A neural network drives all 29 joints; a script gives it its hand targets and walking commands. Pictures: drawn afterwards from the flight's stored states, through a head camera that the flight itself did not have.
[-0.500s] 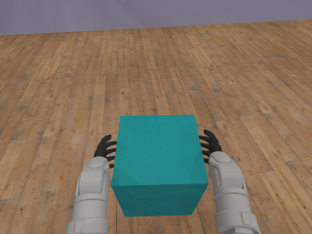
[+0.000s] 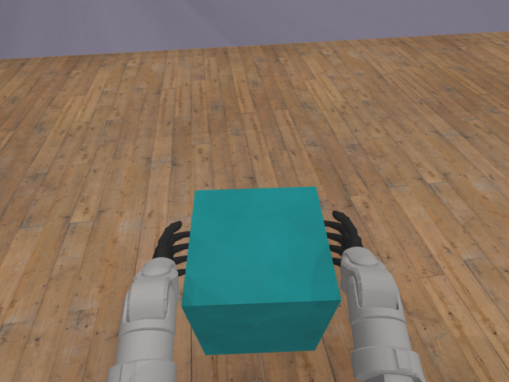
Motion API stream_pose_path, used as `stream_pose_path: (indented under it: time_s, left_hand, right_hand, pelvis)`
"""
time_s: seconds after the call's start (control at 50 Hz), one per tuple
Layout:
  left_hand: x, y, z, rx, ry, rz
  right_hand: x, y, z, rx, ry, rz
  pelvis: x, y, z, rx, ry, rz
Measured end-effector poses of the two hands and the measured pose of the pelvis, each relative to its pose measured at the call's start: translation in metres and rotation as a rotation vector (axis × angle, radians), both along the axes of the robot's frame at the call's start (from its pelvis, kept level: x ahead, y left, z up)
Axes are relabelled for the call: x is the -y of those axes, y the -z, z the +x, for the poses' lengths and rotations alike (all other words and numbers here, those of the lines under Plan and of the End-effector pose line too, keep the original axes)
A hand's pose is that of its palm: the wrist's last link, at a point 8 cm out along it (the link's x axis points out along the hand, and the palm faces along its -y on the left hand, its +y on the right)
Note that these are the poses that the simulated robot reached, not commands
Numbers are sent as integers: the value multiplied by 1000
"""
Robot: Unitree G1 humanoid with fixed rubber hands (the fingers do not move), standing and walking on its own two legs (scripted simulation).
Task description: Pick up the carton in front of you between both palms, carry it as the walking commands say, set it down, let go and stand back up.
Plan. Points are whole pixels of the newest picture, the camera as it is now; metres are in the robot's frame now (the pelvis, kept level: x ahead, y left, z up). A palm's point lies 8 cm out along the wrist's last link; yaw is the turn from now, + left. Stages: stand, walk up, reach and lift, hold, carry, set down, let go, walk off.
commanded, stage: carry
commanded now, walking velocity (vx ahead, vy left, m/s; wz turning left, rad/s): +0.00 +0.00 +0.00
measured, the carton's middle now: (258, 274) +0.31 +0.00 -0.03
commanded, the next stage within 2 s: hold in 1.24 s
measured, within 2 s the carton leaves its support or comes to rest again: neither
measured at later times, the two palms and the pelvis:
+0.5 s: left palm (171, 270) +0.28 +0.14 +0.04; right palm (358, 259) +0.29 -0.16 +0.05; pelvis -0.01 -0.01 +0.00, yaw +0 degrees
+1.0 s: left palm (171, 266) +0.29 +0.14 +0.04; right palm (356, 257) +0.29 -0.16 +0.04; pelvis +0.00 -0.01 +0.00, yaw +0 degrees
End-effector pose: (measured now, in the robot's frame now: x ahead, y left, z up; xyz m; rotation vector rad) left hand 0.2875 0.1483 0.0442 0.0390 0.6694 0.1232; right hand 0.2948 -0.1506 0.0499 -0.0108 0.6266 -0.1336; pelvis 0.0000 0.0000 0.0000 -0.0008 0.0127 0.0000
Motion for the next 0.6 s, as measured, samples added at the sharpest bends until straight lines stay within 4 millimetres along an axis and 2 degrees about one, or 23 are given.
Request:
stream_pose_path:
  time_s: [0.34, 0.6]
  left_hand:
    - [8, -6, -4, 9, -5, 3]
    - [10, 3, -10, -6, 0, -4]
  right_hand:
    - [8, 1, -7, 9, 3, 14]
    - [10, 1, -9, -6, 1, -1]
  pelvis:
    - [7, 1, -5, 3, -7, 0]
    - [11, 0, -10, -1, -5, -2]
